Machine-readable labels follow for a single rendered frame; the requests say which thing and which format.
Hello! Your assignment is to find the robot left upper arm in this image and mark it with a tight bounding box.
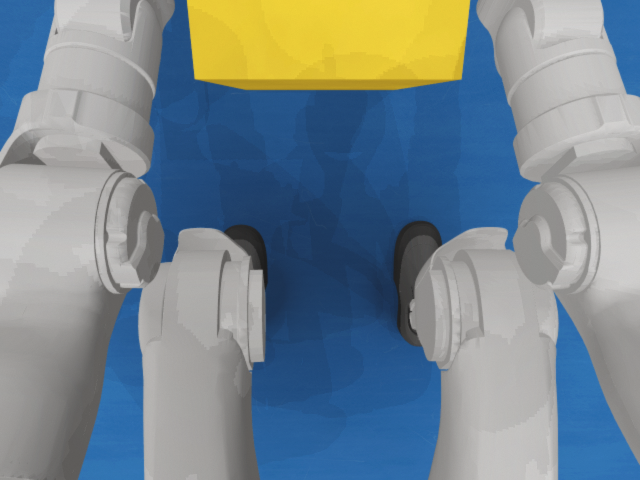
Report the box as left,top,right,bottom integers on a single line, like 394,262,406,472
0,164,164,480

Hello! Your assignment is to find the left robot forearm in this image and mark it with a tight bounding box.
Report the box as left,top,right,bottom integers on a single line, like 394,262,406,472
0,0,175,178

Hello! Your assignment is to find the carton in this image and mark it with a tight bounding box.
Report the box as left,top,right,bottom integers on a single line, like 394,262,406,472
187,0,470,90

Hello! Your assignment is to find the robot right shin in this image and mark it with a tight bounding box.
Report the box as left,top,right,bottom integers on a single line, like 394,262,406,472
409,227,559,347

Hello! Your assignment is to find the robot right foot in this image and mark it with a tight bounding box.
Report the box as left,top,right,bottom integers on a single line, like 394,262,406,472
394,221,442,347

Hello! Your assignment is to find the right robot forearm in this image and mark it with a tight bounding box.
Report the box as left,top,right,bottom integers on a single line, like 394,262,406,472
476,0,640,183

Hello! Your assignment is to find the robot right upper arm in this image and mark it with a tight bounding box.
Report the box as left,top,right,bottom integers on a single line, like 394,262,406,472
513,166,640,465

